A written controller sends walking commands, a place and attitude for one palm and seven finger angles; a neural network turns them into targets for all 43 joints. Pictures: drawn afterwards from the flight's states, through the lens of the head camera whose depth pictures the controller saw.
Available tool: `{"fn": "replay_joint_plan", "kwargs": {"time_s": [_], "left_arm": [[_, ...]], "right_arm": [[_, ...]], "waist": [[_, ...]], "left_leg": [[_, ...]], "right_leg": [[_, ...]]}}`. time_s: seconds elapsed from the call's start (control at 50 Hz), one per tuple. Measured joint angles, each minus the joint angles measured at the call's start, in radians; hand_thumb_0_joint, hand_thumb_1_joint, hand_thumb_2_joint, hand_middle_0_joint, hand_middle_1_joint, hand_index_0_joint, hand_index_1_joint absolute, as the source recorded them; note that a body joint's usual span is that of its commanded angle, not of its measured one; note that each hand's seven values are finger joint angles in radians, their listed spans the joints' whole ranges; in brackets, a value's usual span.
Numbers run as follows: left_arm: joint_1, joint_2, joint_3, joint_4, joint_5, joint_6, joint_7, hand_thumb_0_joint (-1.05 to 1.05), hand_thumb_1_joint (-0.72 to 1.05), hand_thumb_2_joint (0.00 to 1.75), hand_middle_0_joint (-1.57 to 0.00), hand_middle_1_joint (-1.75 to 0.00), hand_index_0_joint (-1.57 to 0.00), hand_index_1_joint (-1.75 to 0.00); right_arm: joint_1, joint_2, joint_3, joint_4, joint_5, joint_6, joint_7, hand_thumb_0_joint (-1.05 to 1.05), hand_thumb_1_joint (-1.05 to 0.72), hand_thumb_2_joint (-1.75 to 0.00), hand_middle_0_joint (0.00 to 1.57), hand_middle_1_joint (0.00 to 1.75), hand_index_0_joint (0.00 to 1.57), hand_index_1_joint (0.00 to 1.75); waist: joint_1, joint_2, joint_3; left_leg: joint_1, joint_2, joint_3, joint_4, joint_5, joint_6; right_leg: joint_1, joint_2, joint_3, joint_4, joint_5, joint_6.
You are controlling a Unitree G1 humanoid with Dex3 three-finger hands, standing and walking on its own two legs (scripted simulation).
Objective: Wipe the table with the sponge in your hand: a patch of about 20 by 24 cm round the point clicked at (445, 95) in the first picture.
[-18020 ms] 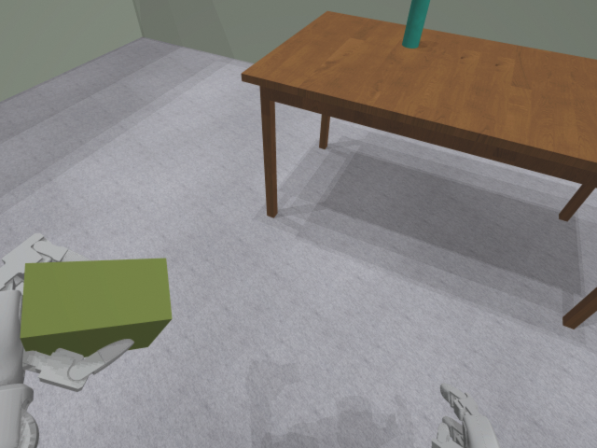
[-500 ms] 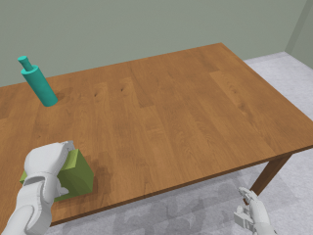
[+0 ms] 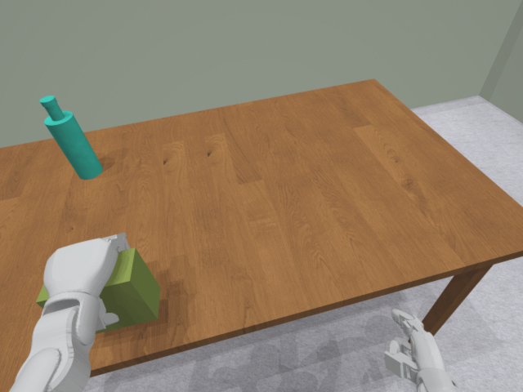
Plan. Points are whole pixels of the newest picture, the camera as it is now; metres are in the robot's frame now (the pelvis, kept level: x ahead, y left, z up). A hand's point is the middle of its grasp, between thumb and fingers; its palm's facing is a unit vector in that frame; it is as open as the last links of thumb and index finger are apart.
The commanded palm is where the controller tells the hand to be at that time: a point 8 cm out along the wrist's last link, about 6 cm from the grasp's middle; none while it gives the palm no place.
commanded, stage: move the sponge above the wiping area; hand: left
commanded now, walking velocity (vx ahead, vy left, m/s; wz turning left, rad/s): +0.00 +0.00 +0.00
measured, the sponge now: (111, 299) +0.22 +0.29 +0.02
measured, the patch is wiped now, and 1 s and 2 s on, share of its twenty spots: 0.00 0.00 0.10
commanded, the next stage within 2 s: lower the sponge onto the table in 0.20 s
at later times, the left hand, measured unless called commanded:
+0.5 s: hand (104, 275) +0.24 +0.29 +0.07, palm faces +0.00 -0.07 -1.00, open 10.1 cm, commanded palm +0.22 +0.28 +0.13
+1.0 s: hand (109, 285) +0.23 +0.29 +0.04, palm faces -0.05 -0.08 -1.00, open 10.1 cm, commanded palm +0.22 +0.28 +0.11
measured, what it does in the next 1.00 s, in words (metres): stands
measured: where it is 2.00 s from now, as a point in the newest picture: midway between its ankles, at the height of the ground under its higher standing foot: outside the picture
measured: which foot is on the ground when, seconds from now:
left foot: down 0.00-1.00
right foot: down 0.00-1.00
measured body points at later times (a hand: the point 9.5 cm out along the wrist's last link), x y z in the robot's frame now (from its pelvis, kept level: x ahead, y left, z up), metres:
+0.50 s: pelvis +0.00 +0.00 +0.00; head -0.01 -0.04 +0.45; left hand +0.23 +0.29 +0.12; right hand +0.23 -0.22 -0.09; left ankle +0.01 +0.13 -0.74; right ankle -0.01 -0.11 -0.74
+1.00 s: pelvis +0.00 -0.01 +0.00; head +0.00 -0.04 +0.45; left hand +0.23 +0.29 +0.10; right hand +0.23 -0.22 -0.09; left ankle +0.01 +0.13 -0.74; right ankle -0.01 -0.11 -0.74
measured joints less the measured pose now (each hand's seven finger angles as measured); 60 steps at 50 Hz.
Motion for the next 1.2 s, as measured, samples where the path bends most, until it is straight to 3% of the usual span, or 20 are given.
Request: {"fn": "replay_joint_plan", "kwargs": {"time_s": [0.14,0.38,0.5,0.6,0.78,1.02,1.2], "left_arm": [[-0.058,0.016,0.012,0.058,-0.008,0.026,-0.014,-0.01,-0.5,1.02,-0.73,-1.3,-0.77,-1.3],[-0.065,-0.005,-0.013,0.044,0.008,-0.022,-0.012,-0.01,-0.5,1.02,-0.73,-1.3,-0.76,-1.3],[-0.062,-0.001,0.009,0.049,0.001,0.02,0.004,-0.01,-0.5,1.02,-0.73,-1.3,-0.76,-1.3],[-0.059,-0.002,-0.001,0.055,-0.008,0.044,-0.019,-0.01,-0.5,1.02,-0.73,-1.3,-0.76,-1.3],[-0.036,-0.018,-0.024,0.043,0.014,-0.01,-0.008,-0.01,-0.5,1.02,-0.73,-1.3,-0.76,-1.3],[-0.064,-0.022,-0.013,0.108,0.013,0.022,0.013,-0.01,-0.5,1.02,-0.73,-1.3,-0.76,-1.3],[-0.042,-0.042,-0.028,0.103,0.028,-0.024,0.03,-0.01,-0.5,1.02,-0.73,-1.3,-0.76,-1.3]], "right_arm": [[-0.012,-0.002,0.007,0.009,0.007,-0.003,-0.012,0.01,-0.91,-0.9,0.21,0.3,0.2,0.3],[0.001,0.0,0.001,0.01,0.0,-0.01,-0.01,0.01,-0.91,-0.9,0.21,0.3,0.2,0.3],[0.006,-0.002,0.001,0.014,0.006,-0.001,-0.005,0.01,-0.91,-0.9,0.21,0.3,0.2,0.3],[0.006,-0.014,-0.002,0.011,0.01,-0.001,-0.006,0.01,-0.91,-0.9,0.21,0.3,0.2,0.3],[0.004,-0.009,-0.008,0.004,0.001,-0.01,-0.005,0.01,-0.91,-0.9,0.2,0.3,0.2,0.3],[-0.003,-0.006,-0.006,0.011,0.007,-0.006,-0.006,0.01,-0.91,-0.9,0.21,0.3,0.2,0.3],[0.013,-0.006,-0.016,0.009,0.001,-0.009,-0.001,0.01,-0.91,-0.9,0.21,0.3,0.2,0.3]], "waist": [[0.002,-0.003,0.018],[-0.005,0.003,0.01],[-0.009,0.001,0.008],[-0.011,0.006,0.009],[-0.002,0.002,0.005],[-0.005,-0.003,0.004],[-0.007,-0.006,-0.004]], "left_leg": [[0.0,0.002,-0.011,-0.005,0.011,-0.003],[-0.004,0.002,-0.004,-0.013,0.016,-0.003],[0.002,0.005,0.0,-0.016,0.015,-0.005],[0.003,0.004,-0.005,-0.014,0.013,-0.005],[-0.004,0.006,-0.006,-0.005,0.006,-0.006],[-0.02,0.008,-0.009,0.004,0.003,-0.008],[-0.036,0.007,-0.005,0.018,-0.006,-0.007]], "right_leg": [[0.006,0.003,-0.01,-0.009,0.009,-0.004],[-0.004,0.003,-0.003,-0.011,0.014,-0.004],[-0.002,0.006,0.002,-0.01,0.012,-0.006],[0.002,0.005,-0.003,-0.009,0.009,-0.005],[-0.005,0.007,-0.003,-0.003,0.004,-0.007],[-0.019,0.01,-0.005,0.005,0.0,-0.01],[-0.037,0.008,0.0,0.02,-0.008,-0.008]]}}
